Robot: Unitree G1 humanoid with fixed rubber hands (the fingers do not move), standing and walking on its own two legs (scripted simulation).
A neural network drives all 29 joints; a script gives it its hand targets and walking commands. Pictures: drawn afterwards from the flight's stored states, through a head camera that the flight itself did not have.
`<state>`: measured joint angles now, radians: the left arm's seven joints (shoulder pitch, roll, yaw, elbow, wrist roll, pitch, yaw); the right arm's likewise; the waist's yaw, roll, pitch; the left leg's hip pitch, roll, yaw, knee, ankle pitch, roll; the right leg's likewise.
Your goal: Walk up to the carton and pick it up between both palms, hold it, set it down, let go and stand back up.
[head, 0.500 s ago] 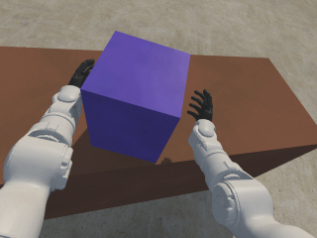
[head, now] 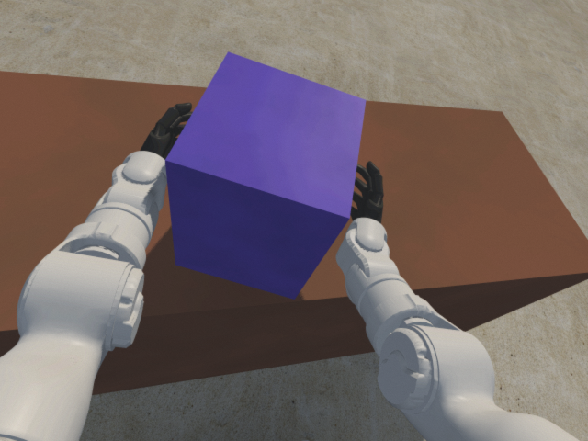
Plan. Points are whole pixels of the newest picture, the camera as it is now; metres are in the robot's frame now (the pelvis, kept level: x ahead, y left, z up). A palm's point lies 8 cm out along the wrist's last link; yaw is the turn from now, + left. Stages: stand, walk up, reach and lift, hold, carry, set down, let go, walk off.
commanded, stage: reach and lift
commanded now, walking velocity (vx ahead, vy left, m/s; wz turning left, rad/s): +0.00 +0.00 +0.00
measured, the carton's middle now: (264, 187) +0.48 -0.02 +0.03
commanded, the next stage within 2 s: none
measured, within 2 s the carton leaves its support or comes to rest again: leaves its support in 1.70 s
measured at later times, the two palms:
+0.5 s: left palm (160, 155) +0.51 +0.12 +0.06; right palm (361, 222) +0.40 -0.15 +0.05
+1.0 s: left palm (160, 159) +0.50 +0.12 +0.06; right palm (361, 228) +0.40 -0.15 +0.05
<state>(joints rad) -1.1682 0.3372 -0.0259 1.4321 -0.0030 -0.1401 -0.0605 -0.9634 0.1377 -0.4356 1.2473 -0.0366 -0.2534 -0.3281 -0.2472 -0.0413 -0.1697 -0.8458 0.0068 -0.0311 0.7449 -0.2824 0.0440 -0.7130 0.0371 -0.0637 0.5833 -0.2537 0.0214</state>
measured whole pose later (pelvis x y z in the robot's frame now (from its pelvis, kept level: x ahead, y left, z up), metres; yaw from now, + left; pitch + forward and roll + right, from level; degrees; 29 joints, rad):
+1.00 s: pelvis +0.02 +0.00 +0.02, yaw +1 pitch +16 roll -4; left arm -1.10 0.19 0.49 1.34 0.49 -0.20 -0.11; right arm -0.82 0.29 -0.91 1.03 -0.53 -0.44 -0.22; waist -0.17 -0.06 -0.04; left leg -0.61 -0.01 -0.02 0.56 -0.23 0.05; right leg -0.47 0.03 -0.05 0.36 -0.18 0.03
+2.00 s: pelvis +0.01 -0.02 +0.03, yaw +0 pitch +15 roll -2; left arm -1.05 0.15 0.39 1.32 0.38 -0.19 -0.08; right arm -0.70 0.26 -0.73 0.97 -0.41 -0.41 -0.24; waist -0.10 -0.04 -0.10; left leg -0.51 0.01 0.01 0.39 -0.14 0.03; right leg -0.40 0.04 -0.02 0.24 -0.10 0.00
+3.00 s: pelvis +0.01 -0.02 +0.04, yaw -1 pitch -5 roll -1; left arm -0.84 0.07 0.33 0.88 0.33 0.23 -0.05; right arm -0.67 0.13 -0.35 0.83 -0.11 0.00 -0.21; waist -0.06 -0.07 0.00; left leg -0.06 -0.01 0.04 0.31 -0.16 0.03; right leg 0.02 0.01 0.00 0.21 -0.14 0.01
